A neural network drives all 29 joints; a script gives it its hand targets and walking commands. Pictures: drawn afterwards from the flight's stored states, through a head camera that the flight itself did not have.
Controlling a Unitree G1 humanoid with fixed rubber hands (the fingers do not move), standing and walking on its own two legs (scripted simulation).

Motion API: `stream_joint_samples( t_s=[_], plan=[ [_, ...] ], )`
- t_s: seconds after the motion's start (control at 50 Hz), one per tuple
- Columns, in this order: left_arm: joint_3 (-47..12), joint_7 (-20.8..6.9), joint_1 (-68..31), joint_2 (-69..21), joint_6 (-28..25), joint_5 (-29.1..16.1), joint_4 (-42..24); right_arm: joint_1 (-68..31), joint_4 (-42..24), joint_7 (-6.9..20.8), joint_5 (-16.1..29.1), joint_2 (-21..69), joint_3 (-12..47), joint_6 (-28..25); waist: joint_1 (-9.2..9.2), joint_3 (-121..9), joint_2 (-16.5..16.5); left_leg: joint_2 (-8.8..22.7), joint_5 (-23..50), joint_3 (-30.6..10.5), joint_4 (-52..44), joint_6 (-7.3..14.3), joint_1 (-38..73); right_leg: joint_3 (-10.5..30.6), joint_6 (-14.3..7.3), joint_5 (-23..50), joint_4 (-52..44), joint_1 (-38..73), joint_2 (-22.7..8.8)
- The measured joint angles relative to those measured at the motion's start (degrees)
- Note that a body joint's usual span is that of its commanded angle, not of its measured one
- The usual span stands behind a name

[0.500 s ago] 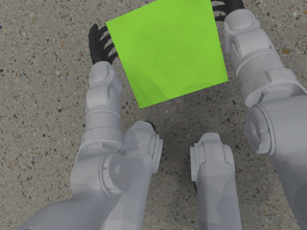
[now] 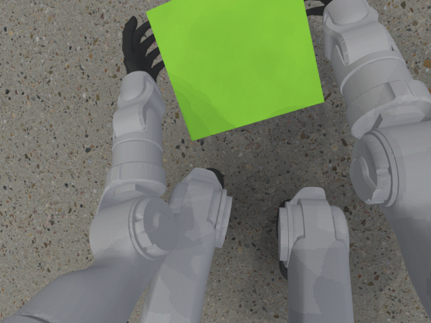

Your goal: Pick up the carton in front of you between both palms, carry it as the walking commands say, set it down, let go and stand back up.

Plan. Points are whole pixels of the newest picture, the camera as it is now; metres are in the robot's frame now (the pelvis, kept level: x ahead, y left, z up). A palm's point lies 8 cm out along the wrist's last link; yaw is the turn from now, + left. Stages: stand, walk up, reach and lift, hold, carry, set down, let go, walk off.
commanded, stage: set down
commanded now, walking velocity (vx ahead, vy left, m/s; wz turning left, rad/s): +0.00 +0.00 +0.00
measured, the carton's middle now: (240, 61) +0.52 +0.05 -0.26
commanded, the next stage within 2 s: none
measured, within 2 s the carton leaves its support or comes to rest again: rests again in 0.42 s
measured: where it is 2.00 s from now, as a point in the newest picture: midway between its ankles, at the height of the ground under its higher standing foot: (245, 235)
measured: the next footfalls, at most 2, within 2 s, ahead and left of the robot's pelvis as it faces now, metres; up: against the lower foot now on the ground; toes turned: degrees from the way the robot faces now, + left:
none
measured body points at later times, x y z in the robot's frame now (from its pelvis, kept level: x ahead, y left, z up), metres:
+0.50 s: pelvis +0.01 +0.00 -0.01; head +0.37 -0.05 +0.25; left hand +0.50 +0.20 -0.17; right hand +0.58 -0.10 -0.19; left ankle +0.14 +0.14 -0.36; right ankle +0.08 -0.09 -0.36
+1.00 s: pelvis -0.01 +0.01 -0.02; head +0.37 -0.04 +0.22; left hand +0.46 +0.26 -0.20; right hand +0.57 -0.13 -0.23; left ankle +0.14 +0.14 -0.36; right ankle +0.08 -0.09 -0.36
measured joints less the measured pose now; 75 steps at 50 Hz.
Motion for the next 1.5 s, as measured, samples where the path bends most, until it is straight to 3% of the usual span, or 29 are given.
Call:
stream_joint_samples(
  t_s=[0.4, 0.7, 0.78, 0.88, 0.98, 1.08, 1.26, 1.36, 1.5],
  plan=[
    [1.41, -3.49, -2.63, 3.89, -1.63, 1.3, 4.82, 1.01, -1.88, 3.02, -2.48, 0.22, -3.06, -1.84, -1.07, 1.76, 0.3, 0.92, -1.47, 1.1, 2.12, 0.46, -0.15, -0.48, -1.16, -1.19, 2.2, -0.52, -1.71],
    [0.28, -4.24, -3.77, 6.25, -4.7, -1.29, 10.56, 1.4, -2.23, 3.65, -1.6, -0.6, -1.31, -3.69, -0.62, 3.4, 1.23, 1.58, -2.91, 1.92, 4.21, 0.65, -0.22, -1.03, -2.21, -2.38, 4.31, -0.94, -3.36],
    [-3.46, -3.5, -3.31, 7.83, -6.81, -3.51, 14.98, 2.58, -1.88, 2.91, 0.62, -2.62, 2.48, -5.22, 0.02, 4.72, 1.75, 1.9, -2.85, 2.22, 4.48, 0.87, 0.02, -1.2, -2.3, -2.14, 4.44, -0.83, -3.97],
    [-12.21, 0.22, -1.14, 11.92, -10.36, -14.02, 17.91, 5.05, -3.55, 1.13, 9.98, -9.14, 11.18, -6.04, 0.63, 7.84, 2.63, 2.76, -1.63, 3.5, 4.15, 1.91, 0.5, -1.01, -2.42, -1.06, 4.28, -0.57, -5.15],
    [-19.26, 2.12, 0.08, 15.59, -11.05, -22.58, 16.81, 3.94, -6.22, 1.57, 16.99, -13.38, 16.99, -5.31, 0.52, 10.42, 2.97, 3.94, 0.02, 4.53, 4.51, 3.41, 0.52, -1.12, -2.3, 0.11, 4.6, -0.31, -6.03],
    [-22.73, 4.44, 1.18, 14.72, -9.35, -25.44, 10.96, 1.35, -8.24, 2.48, 18.71, -14.58, 17.69, -3.56, 0.76, 10.7, 3.03, 3.68, 1.31, 4.96, 4.11, 4.23, 1.11, -0.85, -1.71, 0.85, 4.22, 0.76, -6.76],
    [-21.97, 8.36, 4.9, 7.01, -4.28, -19.36, -0.22, 1.81, -7.53, 3.83, 14.73, -12.58, 10.36, -0.47, 0.8, 5.54, 0.54, 2.54, 1.99, 4.33, -1.73, 5.38, 5.73, -1.2, -0.82, 0.66, -2.42, 6.89, -7.97],
    [-20.48, 8.64, 8.0, 4.54, -3.2, -15.4, -2.68, 4.92, -5.67, 5.34, 13.33, -12.07, 7.17, -1.07, 1.0, 1.22, -1.05, 2.69, 1.9, 4.07, -6.51, 5.9, 8.6, -1.05, -0.21, 1.14, -7.93, 9.9, -7.59],
    [-19.95, 8.39, 11.71, 4.29, -1.43, -15.27, -7.32, 8.89, -8.32, 7.05, 12.52, -12.8, 5.31, -0.75, 1.37, -2.44, -1.2, 2.85, 2.64, 3.8, -12.94, 6.17, 12.09, -0.75, 0.21, 2.54, -14.9, 13.26, -7.09]
  ],
)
